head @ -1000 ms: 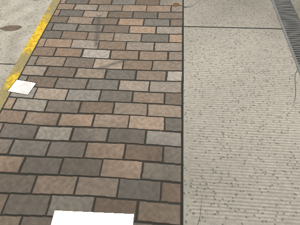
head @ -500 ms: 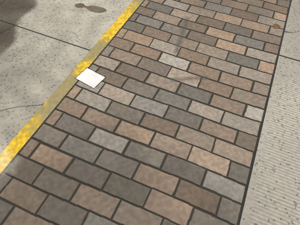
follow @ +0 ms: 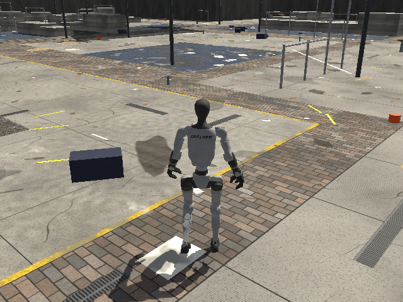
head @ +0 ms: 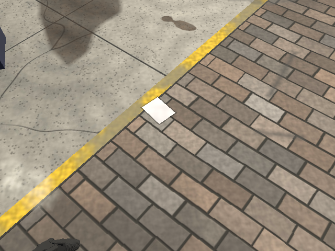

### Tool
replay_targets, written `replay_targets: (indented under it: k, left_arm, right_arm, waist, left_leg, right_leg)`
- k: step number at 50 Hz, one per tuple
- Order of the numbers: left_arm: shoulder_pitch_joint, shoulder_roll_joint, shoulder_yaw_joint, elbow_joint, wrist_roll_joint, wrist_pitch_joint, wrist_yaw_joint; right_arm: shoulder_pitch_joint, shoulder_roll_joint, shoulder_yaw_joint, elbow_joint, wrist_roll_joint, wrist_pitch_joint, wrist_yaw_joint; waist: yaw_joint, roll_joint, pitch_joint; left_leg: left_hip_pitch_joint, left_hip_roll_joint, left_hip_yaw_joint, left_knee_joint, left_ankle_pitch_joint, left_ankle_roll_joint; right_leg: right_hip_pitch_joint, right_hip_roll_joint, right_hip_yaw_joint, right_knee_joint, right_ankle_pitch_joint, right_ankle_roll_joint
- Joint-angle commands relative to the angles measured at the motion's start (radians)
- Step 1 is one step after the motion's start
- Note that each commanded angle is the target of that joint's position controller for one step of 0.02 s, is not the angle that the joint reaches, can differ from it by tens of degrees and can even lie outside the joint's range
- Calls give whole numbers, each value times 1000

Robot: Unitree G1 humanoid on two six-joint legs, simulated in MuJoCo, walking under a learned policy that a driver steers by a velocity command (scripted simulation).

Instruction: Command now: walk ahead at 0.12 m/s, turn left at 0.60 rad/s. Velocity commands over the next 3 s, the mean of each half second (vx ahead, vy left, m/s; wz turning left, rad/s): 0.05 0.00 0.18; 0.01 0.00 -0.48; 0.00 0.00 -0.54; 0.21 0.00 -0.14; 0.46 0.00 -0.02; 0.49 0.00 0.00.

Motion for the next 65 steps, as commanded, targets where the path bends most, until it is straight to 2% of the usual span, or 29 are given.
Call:
replay_targets:
  k: [1,5,10,12,13,14,15,16,18,20,22,27,30,33,34,35,36,37,38,40,43,52,59,60,61,62,63,64,65]
  left_arm:
    - [0,156,46,-36,6,3,11]
    - [-21,189,61,-24,-11,17,17]
    - [3,212,61,16,-37,36,3]
    - [2,157,35,43,-51,38,-8]
    - [52,84,6,64,-33,30,-22]
    - [120,25,-16,58,10,23,-38]
    - [74,97,0,64,-4,30,-28]
    - [68,134,11,66,-21,37,-24]
    - [68,166,25,90,-23,48,-7]
    - [100,197,43,94,-34,60,-1]
    - [118,183,52,92,-50,66,4]
    - [96,117,40,66,-49,89,8]
    - [101,127,41,44,-48,95,-7]
    - [162,134,48,47,-45,99,-23]
    - [195,146,54,54,-40,98,-23]
    - [207,210,74,50,-33,96,-12]
    - [223,342,103,28,-28,89,7]
    - [252,321,92,13,15,64,-6]
    - [206,298,84,7,14,42,-9]
    - [109,237,71,-8,-31,32,6]
    - [108,210,58,-21,-34,43,25]
    - [115,251,75,-43,-34,65,33]
    - [46,243,74,-77,-50,85,28]
    - [39,230,70,-83,-56,88,33]
    - [77,189,57,-86,-47,87,34]
    - [133,149,49,-102,-45,80,31]
    - [148,238,74,-87,-36,74,31]
    - [166,287,95,-68,-42,76,29]
    - [172,276,99,-51,-44,85,29]
  right_arm:
    - [70,-54,-22,-71,-4,10,-7]
    - [8,-54,-15,-97,-13,8,9]
    - [-40,-52,-11,-112,-24,10,31]
    - [19,-41,-9,-73,-36,2,35]
    - [28,-68,-9,-72,-44,-1,28]
    - [-53,-122,-4,-105,-61,-3,13]
    - [-90,-84,6,-104,-79,-15,19]
    - [-149,-68,11,-100,-81,-29,26]
    - [-172,-88,3,-81,-71,-50,25]
    - [-147,-104,-4,-59,-58,-55,15]
    - [-125,-103,-11,-46,-44,-49,4]
    - [-191,-79,-19,-34,-44,-34,-7]
    - [-195,-97,-30,-17,-39,-26,-7]
    - [-224,-113,-38,0,-15,-22,-9]
    - [-208,-103,-38,17,-6,-21,-9]
    - [-156,-72,-35,36,-16,-24,-5]
    - [-208,-13,-13,-17,-67,-29,0]
    - [-306,-42,-20,-40,-52,-34,-7]
    - [-301,-71,-31,-28,-25,-32,-9]
    - [-257,-86,-43,11,-27,-27,-21]
    - [-210,-72,-45,31,-28,-35,-21]
    - [-235,-58,-35,31,-20,-61,-7]
    - [-147,-78,-40,50,-11,-99,26]
    - [-113,-89,-44,62,-13,-102,28]
    - [-91,-145,-56,61,-27,-99,23]
    - [-137,-222,-67,51,-48,-86,16]
    - [-132,-167,-55,38,-65,-86,19]
    - [-168,-118,-37,23,-57,-87,18]
    - [-204,-91,-30,18,-44,-83,14]
  waist:
    - [6,-173,-142]
    - [19,-153,-204]
    - [27,-147,-170]
    - [-13,-119,-169]
    - [0,-32,-184]
    - [90,188,-192]
    - [37,182,-177]
    - [55,164,-132]
    - [39,177,-102]
    - [31,160,-104]
    - [19,119,-122]
    - [18,92,-139]
    - [17,106,-164]
    - [61,111,-169]
    - [76,91,-166]
    - [58,-57,-153]
    - [49,-361,-128]
    - [126,-253,-192]
    - [98,-161,-164]
    - [50,-100,-119]
    - [31,-123,-145]
    - [65,-175,-109]
    - [21,-187,-155]
    - [2,-173,-159]
    - [20,-67,-194]
    - [93,214,-162]
    - [59,202,-164]
    - [72,129,-145]
    - [83,102,-124]
  left_leg:
    - [-38,63,35,-100,49,-14]
    - [39,100,49,-280,173,6]
    - [174,64,83,-526,202,58]
    - [363,36,93,-777,344,101]
    - [489,131,-26,-873,483,130]
    - [473,336,-235,-882,617,221]
    - [286,354,-223,-918,484,305]
    - [254,297,-159,-922,390,285]
    - [286,255,-94,-909,417,241]
    - [313,302,-88,-867,696,280]
    - [374,340,-79,-844,820,318]
    - [393,339,-3,-839,792,321]
    - [403,357,15,-823,799,319]
    - [362,350,63,-760,727,264]
    - [317,320,104,-702,625,211]
    - [192,243,192,-544,415,118]
    - [-129,72,244,-255,-98,1]
    - [-178,16,65,-72,-215,-1]
    - [-200,39,20,-13,-142,13]
    - [-222,65,0,-54,25,17]
    - [-152,39,2,-77,153,-5]
    - [-36,8,-19,-442,193,-34]
    - [177,-20,-11,-765,263,12]
    - [267,4,-11,-878,392,30]
    - [394,153,-127,-903,487,85]
    - [456,335,-355,-901,732,231]
    - [410,440,-437,-907,770,353]
    - [376,405,-347,-898,731,346]
    - [362,333,-248,-889,657,299]
  right_leg:
    - [168,-256,177,-201,286,-210]
    - [203,-308,111,-215,286,-229]
    - [183,-301,89,-190,102,-200]
    - [106,-250,63,-111,7,-128]
    - [26,-185,15,-33,-112,-33]
    - [-40,-87,-63,82,-336,66]
    - [50,-92,15,154,-412,88]
    - [64,-86,26,167,-352,92]
    - [17,-65,25,213,-300,99]
    - [-34,-62,48,389,-387,111]
    - [-108,-60,62,523,-437,114]
    - [-80,-71,24,429,-379,116]
    - [-13,-59,-10,327,-339,96]
    - [103,-32,-57,130,-204,43]
    - [178,-13,-51,15,-95,10]
    - [284,-80,95,-82,154,-43]
    - [419,-346,480,-100,565,-212]
    - [376,-415,573,-142,518,-351]
    - [361,-370,489,-152,424,-325]
    - [343,-278,386,-145,289,-224]
    - [322,-222,341,-153,301,-203]
    - [258,-176,433,-149,51,-203]
    - [256,-137,557,-38,224,-164]
    - [217,-103,542,-6,162,-126]
    - [122,-44,474,109,-42,-72]
    - [-86,130,277,288,-446,-6]
    - [-144,99,229,529,-574,43]
    - [-148,59,223,647,-509,64]
    - [-157,43,205,689,-443,83]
